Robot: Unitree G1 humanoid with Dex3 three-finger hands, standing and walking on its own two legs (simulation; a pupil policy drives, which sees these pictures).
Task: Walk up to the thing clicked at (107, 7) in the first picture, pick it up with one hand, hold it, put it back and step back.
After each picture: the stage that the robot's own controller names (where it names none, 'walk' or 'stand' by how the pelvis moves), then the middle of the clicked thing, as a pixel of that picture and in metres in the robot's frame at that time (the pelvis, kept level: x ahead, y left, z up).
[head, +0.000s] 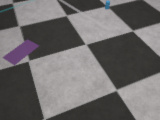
stand; (107, 5) +2.27 -0.38 -0.72
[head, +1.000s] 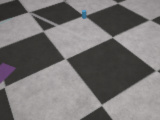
walk; (84, 14) +2.16 +0.08 -0.69
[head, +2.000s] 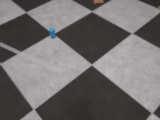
walk; (52, 33) +1.50 +0.39 -0.71
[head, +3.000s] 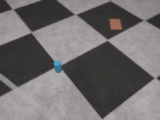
walk; (57, 67) +1.00 +0.30 -0.71
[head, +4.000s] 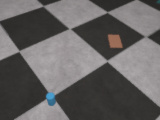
walk; (51, 99) +0.66 +0.24 -0.70
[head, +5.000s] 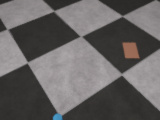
stand; out of the picture +0.46 +0.24 -0.70
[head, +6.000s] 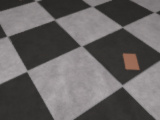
stand; out of the picture +0.42 +0.20 -0.71
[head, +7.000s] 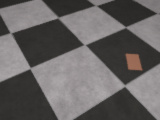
stand; out of the picture +0.43 +0.16 -0.72
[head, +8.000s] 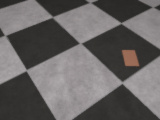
walk; out of the picture +0.41 +0.19 -0.72
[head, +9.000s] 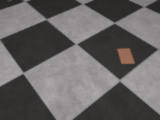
stand; out of the picture +0.42 +0.17 -0.71
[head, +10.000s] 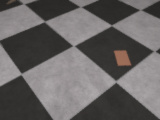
stand; out of the picture +0.44 +0.19 -0.73
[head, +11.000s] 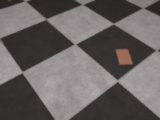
stand; out of the picture +0.43 +0.18 -0.73
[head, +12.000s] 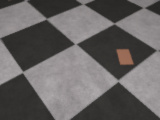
stand; out of the picture +0.43 +0.18 -0.73
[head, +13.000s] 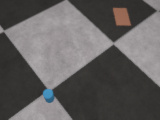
go down; (48, 96) +0.46 +0.19 -0.60
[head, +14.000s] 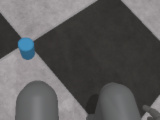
go down; (27, 49) +0.51 +0.25 -0.31
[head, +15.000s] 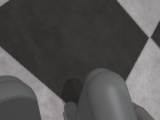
close in; out of the picture +0.48 +0.29 -0.25
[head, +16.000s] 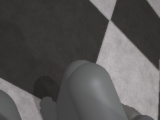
close; out of the picture +0.48 +0.32 -0.22
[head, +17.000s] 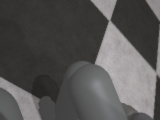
lift; out of the picture +0.46 +0.32 -0.23
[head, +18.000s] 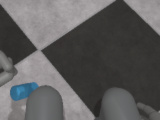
hold; (25, 90) +0.34 +0.27 -0.34
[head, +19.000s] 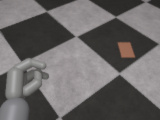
close; out of the picture +0.29 +0.27 -0.69
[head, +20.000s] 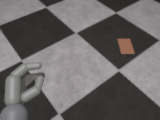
close; out of the picture +0.29 +0.29 -0.70
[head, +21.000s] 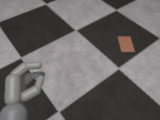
hold; out of the picture +0.30 +0.29 -0.70
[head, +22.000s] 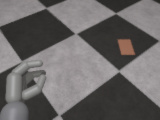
stand; out of the picture +0.30 +0.29 -0.70
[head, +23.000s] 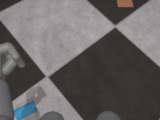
crouch; (25, 110) +0.33 +0.30 -0.54
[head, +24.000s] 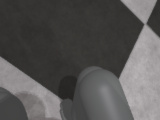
lower; out of the picture +0.31 +0.37 -0.27
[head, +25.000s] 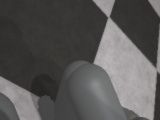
lower; out of the picture +0.29 +0.38 -0.25
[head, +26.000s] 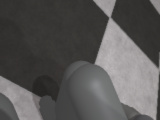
lower; out of the picture +0.29 +0.38 -0.25
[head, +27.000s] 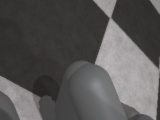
lower; out of the picture +0.29 +0.38 -0.25
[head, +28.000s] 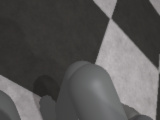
lower; out of the picture +0.29 +0.38 -0.25
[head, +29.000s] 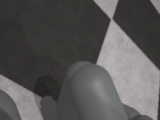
open; out of the picture +0.29 +0.38 -0.25
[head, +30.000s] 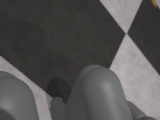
stand; out of the picture +0.30 +0.37 -0.27
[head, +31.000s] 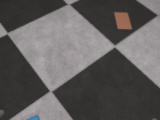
stand; out of the picture +0.33 +0.30 -0.61
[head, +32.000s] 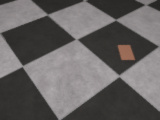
stand; out of the picture +0.31 +0.29 -0.69
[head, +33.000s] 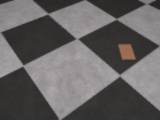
stand; out of the picture +0.30 +0.29 -0.69
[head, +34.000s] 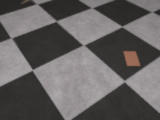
stand; out of the picture +0.33 +0.28 -0.75
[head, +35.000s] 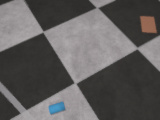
walk; (57, 107) +0.43 +0.25 -0.72
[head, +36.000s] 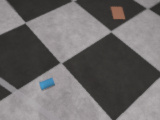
walk; (47, 83) +0.68 +0.27 -0.73
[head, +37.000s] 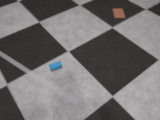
stand; (55, 66) +1.00 +0.30 -0.72
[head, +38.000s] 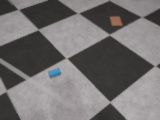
stand; (54, 72) +1.01 +0.31 -0.75
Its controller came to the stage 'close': yes
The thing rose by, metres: 0.04
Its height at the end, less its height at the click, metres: -0.02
